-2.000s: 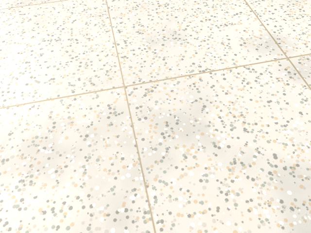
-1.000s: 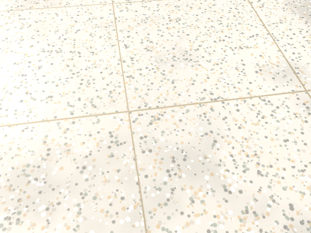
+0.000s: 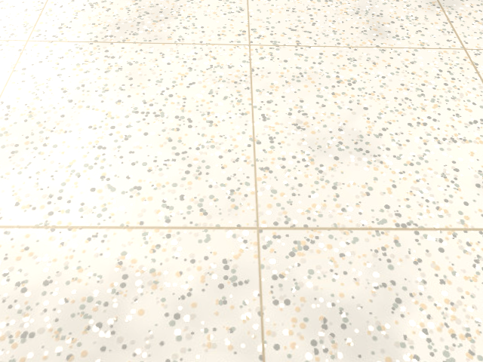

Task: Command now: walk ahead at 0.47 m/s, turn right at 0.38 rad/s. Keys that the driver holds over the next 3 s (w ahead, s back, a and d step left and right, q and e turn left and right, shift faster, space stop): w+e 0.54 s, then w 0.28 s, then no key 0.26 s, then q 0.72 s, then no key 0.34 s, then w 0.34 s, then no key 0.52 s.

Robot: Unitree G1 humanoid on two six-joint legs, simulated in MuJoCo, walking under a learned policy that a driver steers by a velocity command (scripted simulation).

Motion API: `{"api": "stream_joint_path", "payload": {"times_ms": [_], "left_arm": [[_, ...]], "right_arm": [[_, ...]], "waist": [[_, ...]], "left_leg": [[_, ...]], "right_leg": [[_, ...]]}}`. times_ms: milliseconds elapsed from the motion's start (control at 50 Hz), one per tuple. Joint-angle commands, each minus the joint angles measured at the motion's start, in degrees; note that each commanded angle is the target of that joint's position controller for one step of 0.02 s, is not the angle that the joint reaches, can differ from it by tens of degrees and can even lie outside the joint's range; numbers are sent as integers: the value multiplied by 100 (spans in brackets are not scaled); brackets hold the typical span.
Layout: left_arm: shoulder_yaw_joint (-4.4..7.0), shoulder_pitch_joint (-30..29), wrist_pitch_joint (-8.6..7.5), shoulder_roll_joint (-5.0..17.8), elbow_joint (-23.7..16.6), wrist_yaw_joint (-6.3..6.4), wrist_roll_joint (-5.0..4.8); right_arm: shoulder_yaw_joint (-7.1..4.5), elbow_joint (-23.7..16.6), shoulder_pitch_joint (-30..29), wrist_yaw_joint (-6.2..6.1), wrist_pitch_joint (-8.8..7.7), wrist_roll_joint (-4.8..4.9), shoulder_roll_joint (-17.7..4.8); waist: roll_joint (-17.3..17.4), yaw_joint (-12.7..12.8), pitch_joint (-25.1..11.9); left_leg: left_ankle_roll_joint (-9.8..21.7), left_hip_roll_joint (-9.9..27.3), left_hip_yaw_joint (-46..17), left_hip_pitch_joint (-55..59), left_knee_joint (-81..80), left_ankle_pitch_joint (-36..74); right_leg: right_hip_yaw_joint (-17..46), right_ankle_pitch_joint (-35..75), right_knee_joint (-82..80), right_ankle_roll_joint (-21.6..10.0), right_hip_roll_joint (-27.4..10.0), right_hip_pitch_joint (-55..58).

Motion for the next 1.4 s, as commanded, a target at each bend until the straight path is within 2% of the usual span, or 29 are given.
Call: {"api": "stream_joint_path", "payload": {"times_ms": [20,100,140,160,180,200,220,240,300,360,440,520,620,640,660,680,720,780,840,900,980,1060,1080,1100,1120,1140,1180,1220,1400], "left_arm": [[-61,-1053,-131,106,-749,-153,-16],[93,-689,-86,476,-855,-241,2],[366,836,-22,1009,-569,-126,-26],[465,1535,63,1462,-433,13,-13],[459,1316,8,1630,-590,3,-34],[370,1378,11,1174,-583,25,6],[314,1131,-13,1010,-569,50,37],[285,756,-43,957,-614,46,41],[227,174,-78,753,-770,92,122],[250,289,-108,865,-633,168,77],[279,612,-19,972,-459,264,10],[297,1005,65,1005,-289,293,-50],[157,1013,102,574,-248,277,52],[37,1329,61,243,-310,262,151],[-21,1988,5,150,-325,267,-62],[83,1668,0,733,-249,290,-120],[125,572,6,866,-472,294,10],[95,533,-30,555,-507,223,53],[10,286,-17,325,-564,209,107],[-86,-77,-71,125,-593,184,161],[-41,-540,-91,249,-643,103,117],[123,9,-114,562,-458,99,224],[206,359,-121,897,-419,160,270],[191,604,-60,1080,-483,229,441],[80,764,34,603,-402,218,348],[39,596,89,480,-361,175,222],[19,-80,109,466,-350,161,192],[75,-634,124,609,-347,188,286],[214,-633,290,775,-3,460,213]], "right_arm": [[-221,-165,25,-64,-38,62,-949],[-306,-179,-64,-172,154,58,-1281],[-310,-274,-184,-237,230,54,-1357],[-172,-443,52,-234,149,-119,-977],[47,-633,553,-81,-47,-88,-399],[-117,-734,-188,28,-260,103,-1086],[-115,-956,-716,68,-345,272,-1114],[-80,-994,-878,33,-379,188,-983],[-145,-939,-622,-24,-192,-28,-974],[-95,-1041,-839,-74,-62,-117,-793],[6,-1271,-1841,-50,-111,-89,-543],[-54,-1420,-2360,60,-203,55,-724],[-299,-1163,-1122,79,-338,-14,-1145],[-383,-1121,-330,51,-338,-93,-1497],[-498,-751,207,123,-240,-52,-1767],[-375,-847,104,145,-223,85,-1216],[-244,-917,-471,118,-154,10,-890],[-152,-824,-723,105,-157,-28,-655],[-188,-673,-649,96,-167,47,-833],[-223,-534,-675,51,-70,42,-1030],[-210,-273,-334,12,57,114,-1087],[-194,-216,-514,-30,119,151,-1052],[-125,-238,-368,-30,83,47,-871],[54,-231,320,0,38,-70,-399],[98,-72,588,12,109,23,-412],[-34,-75,344,12,214,137,-859],[-103,-187,-256,-113,462,139,-888],[-159,-187,-175,-245,698,85,-867],[-194,-624,-800,-167,763,81,-665]], "waist": [[558,-109,690],[931,339,1],[808,1206,-857],[-242,1221,-1549],[-1262,692,-2435],[-400,1133,-2308],[-99,1032,-1346],[560,708,-681],[234,204,-228],[137,209,-39],[-30,627,9],[-197,831,-80],[-352,149,-710],[511,-11,-1534],[2356,169,-1934],[1475,-22,-1356],[553,-38,-268],[852,287,-15],[834,291,98],[761,225,-13],[859,61,-207],[715,511,-505],[310,603,-860],[-735,431,-1657],[-1143,550,-2313],[-692,591,-1881],[-265,440,-900],[-556,161,-524],[-408,367,-517]], "left_leg": [[546,1606,-137,-385,-339,2679],[343,1719,174,464,1141,6368],[119,1506,336,-424,3386,6539],[-46,1058,298,-2066,5279,3070],[-344,-187,-674,-4248,7296,-1504],[-212,158,-1512,-4810,7462,-1188],[-113,399,-1382,-4978,7101,-720],[-115,635,-1292,-4810,6516,-387],[-333,925,-1206,-4034,5732,-3],[-635,905,-985,-3968,4940,477],[-707,568,-877,-3528,3019,2071],[-637,306,-1053,-3269,2093,2167],[81,580,-1145,-1423,1565,1457],[607,1639,-2343,216,1755,1356],[1422,2549,-4997,1441,938,-387],[1264,2477,-5216,1138,628,-1674],[966,2000,-3683,-165,503,-646],[938,1484,-2643,-1015,169,696],[1093,1461,-2087,-1229,-16,1937],[945,1258,-1289,-1408,183,3780],[730,1243,-1103,-1153,498,3796],[375,1087,-1146,-1132,1532,3544],[109,757,-932,-1518,2317,2823],[-276,292,-791,-2885,3822,207],[-473,225,-1138,-3092,4755,-2230],[-540,362,-1315,-3317,5131,-2326],[-645,573,-1176,-3578,5115,-1826],[-775,615,-1020,-2941,4952,-1189],[-537,725,-591,-2677,3895,-385]], "right_leg": [[-249,167,-661,-178,108,86],[-772,-990,-719,-608,670,966],[-606,-852,-1086,-994,892,3309],[1107,-631,-911,-1355,-260,5256],[4565,-1893,-1805,-2647,-1615,6911],[4426,-2458,-2323,-2289,-1436,6679],[3520,-2266,-2442,-1989,-1220,5818],[2922,-1614,-2562,-1821,-961,4752],[2143,-528,-2908,-1775,-499,3234],[1600,-30,-2998,-1746,-288,2504],[1237,-557,-2756,-1320,132,2246],[1844,-1113,-2318,-1199,-89,2836],[1950,-471,-655,-766,11,3223],[1431,-1637,1007,-491,491,2261],[820,-3804,2623,-145,1075,420],[1065,-3591,3211,-103,692,-211],[715,-2718,3133,-81,334,-243],[467,-2211,2330,-48,-57,296],[207,-2029,1478,93,-115,328],[-28,-1202,217,199,14,963],[-39,-223,-760,126,285,1575],[-46,211,-1663,-261,430,2841],[365,2076,-1600,-492,-110,3729],[1710,4065,-1133,-1370,-1501,5475],[2374,3840,-1307,-1887,-2022,5550],[2193,2494,-1572,-1737,-1780,4972],[1622,653,-2095,-1342,-1401,3821],[1079,-219,-2555,-1231,-1140,2649],[254,-830,-2705,-1377,-1362,2798]]}}
Next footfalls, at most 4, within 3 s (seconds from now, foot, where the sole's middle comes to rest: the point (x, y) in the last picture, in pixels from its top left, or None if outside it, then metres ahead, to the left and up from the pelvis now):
0.14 right None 0.27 -0.11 -0.77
0.62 left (220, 327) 0.58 0.03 -0.77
1.08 right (322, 285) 0.69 -0.28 -0.77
1.52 left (238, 284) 0.71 -0.03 -0.77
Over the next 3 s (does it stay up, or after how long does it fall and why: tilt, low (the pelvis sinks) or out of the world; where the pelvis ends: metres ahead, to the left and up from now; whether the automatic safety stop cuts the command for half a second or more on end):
stays up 0.84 -0.18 0.00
